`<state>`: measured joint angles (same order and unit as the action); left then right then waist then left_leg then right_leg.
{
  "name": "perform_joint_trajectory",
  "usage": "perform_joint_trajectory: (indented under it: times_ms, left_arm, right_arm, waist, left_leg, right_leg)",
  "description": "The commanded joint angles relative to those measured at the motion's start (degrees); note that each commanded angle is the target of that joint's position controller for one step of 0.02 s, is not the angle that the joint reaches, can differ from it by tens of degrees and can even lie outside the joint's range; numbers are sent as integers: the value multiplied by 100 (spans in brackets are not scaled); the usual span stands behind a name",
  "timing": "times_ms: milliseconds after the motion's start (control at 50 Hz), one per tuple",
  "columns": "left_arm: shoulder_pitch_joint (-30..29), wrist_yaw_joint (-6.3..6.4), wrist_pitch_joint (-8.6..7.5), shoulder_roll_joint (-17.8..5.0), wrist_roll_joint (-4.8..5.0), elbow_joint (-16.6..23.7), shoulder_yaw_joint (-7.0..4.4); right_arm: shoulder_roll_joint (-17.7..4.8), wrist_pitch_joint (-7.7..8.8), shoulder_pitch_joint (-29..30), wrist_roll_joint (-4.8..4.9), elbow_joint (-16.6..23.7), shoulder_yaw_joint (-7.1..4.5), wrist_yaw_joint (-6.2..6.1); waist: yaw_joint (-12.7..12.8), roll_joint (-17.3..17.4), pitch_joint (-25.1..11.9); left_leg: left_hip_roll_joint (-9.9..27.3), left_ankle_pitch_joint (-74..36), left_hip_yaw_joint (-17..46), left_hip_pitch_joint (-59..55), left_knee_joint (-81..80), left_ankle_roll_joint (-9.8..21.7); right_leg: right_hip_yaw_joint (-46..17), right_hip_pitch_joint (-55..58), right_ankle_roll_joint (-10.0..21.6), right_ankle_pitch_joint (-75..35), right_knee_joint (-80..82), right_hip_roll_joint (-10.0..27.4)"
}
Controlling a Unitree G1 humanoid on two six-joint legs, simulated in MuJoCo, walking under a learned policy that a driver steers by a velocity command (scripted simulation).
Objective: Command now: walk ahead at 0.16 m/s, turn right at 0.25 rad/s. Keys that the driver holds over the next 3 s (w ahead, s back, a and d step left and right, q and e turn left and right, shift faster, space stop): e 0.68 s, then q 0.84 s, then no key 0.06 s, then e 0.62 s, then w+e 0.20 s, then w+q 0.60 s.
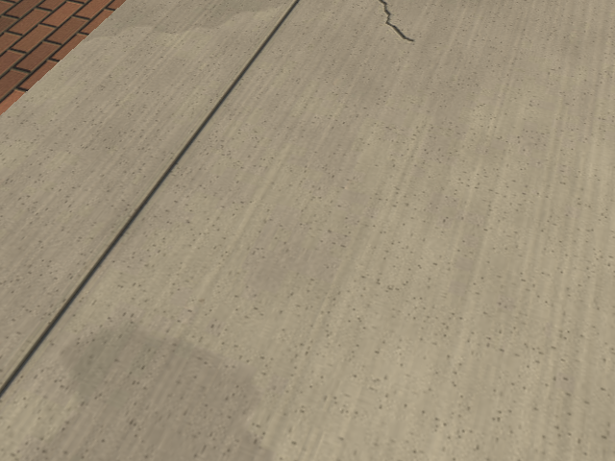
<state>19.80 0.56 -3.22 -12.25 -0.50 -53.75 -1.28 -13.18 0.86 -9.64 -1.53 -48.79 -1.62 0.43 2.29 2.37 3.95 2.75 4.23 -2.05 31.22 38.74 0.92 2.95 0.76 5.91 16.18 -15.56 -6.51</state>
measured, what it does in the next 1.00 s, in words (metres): steps on the spot, turning right: left foot, then right foot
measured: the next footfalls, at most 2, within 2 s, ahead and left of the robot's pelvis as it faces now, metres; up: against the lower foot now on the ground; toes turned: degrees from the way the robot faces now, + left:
left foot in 0.06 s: +0.18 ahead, +0.09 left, +0.00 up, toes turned +0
right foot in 0.50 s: +0.07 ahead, -0.11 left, +0.00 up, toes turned -19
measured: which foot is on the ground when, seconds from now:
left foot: up 0.00-0.04, down 0.06-0.50, up 0.52-0.92, down 0.94-1.00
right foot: down 0.00-0.08, up 0.10-0.48, down 0.50-0.96, up 0.98-1.00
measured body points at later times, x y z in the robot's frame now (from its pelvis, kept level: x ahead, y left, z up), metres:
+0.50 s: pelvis +0.05 +0.00 -0.01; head +0.06 -0.03 +0.44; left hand +0.22 +0.23 -0.12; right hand +0.09 -0.29 -0.15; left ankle +0.14 +0.09 -0.74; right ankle +0.03 -0.09 -0.74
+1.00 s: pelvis +0.05 -0.01 +0.00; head +0.07 +0.00 +0.45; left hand +0.26 +0.18 -0.13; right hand +0.02 -0.28 -0.13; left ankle +0.08 +0.10 -0.74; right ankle +0.03 -0.09 -0.73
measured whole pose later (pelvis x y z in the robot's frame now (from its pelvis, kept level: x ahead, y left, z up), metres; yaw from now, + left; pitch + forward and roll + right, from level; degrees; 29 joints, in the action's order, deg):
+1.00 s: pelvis +0.05 -0.01 +0.00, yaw -20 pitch -1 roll +0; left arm 8.7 2.0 1.7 -13.1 -1.0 -47.0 -1.5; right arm -13.5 -1.9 -14.4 -0.6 -49.5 -2.0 -0.5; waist -1.5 -1.2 2.0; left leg -1.3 15.7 1.4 12.1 28.7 1.3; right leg -0.3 -14.7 2.9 17.8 -31.9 -3.9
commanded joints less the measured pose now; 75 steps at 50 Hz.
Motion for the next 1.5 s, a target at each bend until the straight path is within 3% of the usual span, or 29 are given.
perform_joint_trajectory:
  times_ms: [20,60,80,100,120,180,320,460,500,520,540,580,640,700,820,900,940,960,980,1040,1100,1180,1240,1260,1280,1300,1340,1360,1500]
  left_arm:
    - [102,78,30,-963,-28,123,-208]
    - [-201,80,29,-1022,60,182,-239]
    - [-279,79,-24,-861,159,427,-185]
    - [691,89,41,-236,276,412,-90]
    - [486,157,213,-828,67,234,-239]
    - [-111,38,432,-777,-89,368,-345]
    - [-326,-132,747,-503,-100,642,-272]
    - [-577,-260,701,-620,-41,1038,-294]
    - [-217,-214,590,-796,-80,960,-354]
    - [-296,-132,540,-1535,-116,1134,-508]
    - [-89,-76,536,-1873,-139,1094,-624]
    - [-539,6,520,-1377,-72,1102,-510]
    - [-929,-1,494,-1058,6,1298,-423]
    - [-637,-13,436,-1074,23,1248,-432]
    - [-653,88,372,-666,-138,1049,-169]
    - [-879,147,408,-1093,-68,905,-238]
    - [-854,184,406,-1105,-34,915,-271]
    - [-734,180,411,-940,-47,1010,-264]
    - [-898,197,463,-706,-38,1001,-213]
    - [-1170,150,502,-799,4,1014,-280]
    - [-1138,124,473,-654,-13,1025,-251]
    - [-1125,155,416,-616,53,1126,-208]
    - [-451,218,338,-702,19,993,-230]
    - [-344,270,304,-1114,-59,986,-322]
    - [-605,278,334,-1795,-105,1157,-450]
    - [-742,230,366,-1690,-171,1196,-431]
    - [-1160,184,346,-1010,-122,1315,-234]
    - [-1309,197,333,-941,-112,1375,-207]
    - [-495,197,311,-1179,-107,1183,-304]
  right_arm:
    - [-515,118,-271,12,212,-113,-130]
    - [-691,242,-1045,-20,-17,-184,-233]
    - [-1135,323,-1671,-106,-91,-287,-300]
    - [-1552,239,-1489,6,19,-391,-269]
    - [-1208,152,-1418,187,151,-331,-211]
    - [-525,33,-226,85,386,-112,-305]
    - [-798,-40,-53,-14,388,-203,-311]
    - [-1142,-196,30,-1,409,-349,-189]
    - [-1030,-273,-188,-3,315,-377,-149]
    - [-533,-328,-346,30,522,-264,-101]
    - [-708,-414,344,7,763,-280,-192]
    - [-658,-432,183,110,669,-272,-188]
    - [-819,-322,-144,-37,472,-350,-135]
    - [-694,-352,-127,46,506,-320,-126]
    - [-443,-426,-159,86,339,-160,-133]
    - [-615,-343,-407,143,233,-175,-153]
    - [-861,-204,-482,56,239,-196,-160]
    - [-1232,-141,-573,4,279,-257,-156]
    - [-1434,-151,-376,126,248,-349,-102]
    - [-1177,-167,-442,54,269,-346,-96]
    - [-1151,-253,-281,108,297,-427,-139]
    - [-1218,-351,-324,90,302,-522,-77]
    - [-1233,-401,139,152,446,-548,-24]
    - [-1003,-379,43,171,520,-491,-29]
    - [-510,-347,-175,206,663,-367,-41]
    - [-1018,-369,-176,23,558,-474,-89]
    - [-1090,-420,-303,26,374,-540,-32]
    - [-1059,-455,-403,24,318,-539,24]
    - [-862,-554,205,74,613,-397,234]
  waist:
    - [-190,-784,-281]
    - [-626,-600,-538]
    - [-806,-21,-1197]
    - [-362,1314,-2066]
    - [-546,346,-2175]
    - [-147,274,-558]
    - [-109,542,-616]
    - [-163,456,-721]
    - [-17,-318,-562]
    - [-128,-2089,-361]
    - [163,-1714,19]
    - [-230,-1012,-22]
    - [-336,-933,-563]
    - [-248,-699,-758]
    - [-84,-896,-675]
    - [-279,-755,-482]
    - [-281,-315,-496]
    - [-70,380,-586]
    - [-113,1095,-220]
    - [-306,672,-240]
    - [-246,510,-382]
    - [-399,713,-653]
    - [-15,636,-734]
    - [-93,-13,-730]
    - [-261,-1588,-675]
    - [-225,-1298,-579]
    - [-500,-683,-226]
    - [-565,-815,-232]
    - [-27,-1069,-436]
  left_leg:
    - [-358,395,-80,-621,-459,134]
    - [-275,-615,54,-1783,-1531,306]
    - [816,-3317,873,-3241,-1354,576]
    - [2467,-6147,2313,-4633,-982,1669]
    - [2381,-5254,2201,-4005,-1213,1825]
    - [1514,-1911,971,-2124,-2168,1263]
    - [1365,-32,87,-1520,-2459,1214]
    - [1679,840,-139,-1542,-1981,871]
    - [1343,1273,-610,-1000,-895,223]
    - [378,2700,-1203,179,643,-333]
    - [-118,3137,-256,389,1551,-361]
    - [-1,2184,247,262,1999,-284]
    - [-132,1625,253,211,2311,-250]
    - [-125,1619,295,309,2106,-337]
    - [-99,1827,214,-1176,250,-207]
    - [-325,1331,67,-1882,-1051,-17]
    - [105,152,769,-2264,-1784,147]
    - [867,-990,1786,-2361,-1886,385]
    - [1348,-1626,2501,-1901,-2008,989]
    - [1292,-1449,2559,-2071,-2239,1403]
    - [745,-1208,2104,-2372,-2020,1114]
    - [644,-1148,2356,-2378,-1819,1032]
    - [293,-605,2418,-1706,-1455,578]
    - [-79,447,2114,-1077,-947,243]
    - [-1051,2229,1031,-68,166,-69]
    - [-795,2968,746,-178,1391,-86]
    - [-578,2398,818,-342,2308,-45]
    - [-553,2095,719,-281,2480,-91]
    - [-389,2077,302,-57,1586,-398]
  right_leg:
    - [-791,116,316,-5967,-889,1563]
    - [-886,-166,112,-5355,-1921,1306]
    - [-774,-1068,-72,-3534,-3122,1014]
    - [-311,-2453,-271,1843,-4884,-53]
    - [-620,-2568,-258,2251,-5504,52]
    - [-595,-2722,-475,1253,-5294,619]
    - [-166,-2303,-694,686,-3916,777]
    - [209,-1519,-378,557,-2274,726]
    - [-451,-877,-145,40,-776,849]
    - [-2873,-776,340,-236,292,2435]
    - [-3304,-1531,943,-1358,326,2833]
    - [-2263,-1533,773,-1370,75,2111]
    - [-1820,-872,654,-2436,-221,1621]
    - [-1872,-351,727,-2778,-313,1687]
    - [-1523,-776,605,-2207,-151,1705]
    - [-1497,-1006,464,-2235,-537,1758]
    - [-1334,-1241,76,-1713,-986,1490]
    - [-836,-1502,-125,-904,-1675,895]
    - [-323,-1828,-339,239,-1852,270]
    - [-549,-2417,-448,1352,-3564,239]
    - [-530,-2600,-654,1034,-3314,327]
    - [-438,-2113,-715,880,-2302,240]
    - [-383,-867,-598,-135,-458,206]
    - [-1140,-359,-430,93,191,975]
    - [-2874,-140,120,51,631,2528]
    - [-2952,-907,676,-693,368,2970]
    - [-1983,-1318,637,-1394,187,2384]
    - [-1502,-1176,453,-1548,112,2055]
    - [-854,-31,654,-2685,-284,2214]
Over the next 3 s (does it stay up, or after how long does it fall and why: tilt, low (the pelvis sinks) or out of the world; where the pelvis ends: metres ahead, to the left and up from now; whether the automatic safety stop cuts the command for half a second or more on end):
stays up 0.29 -0.05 0.00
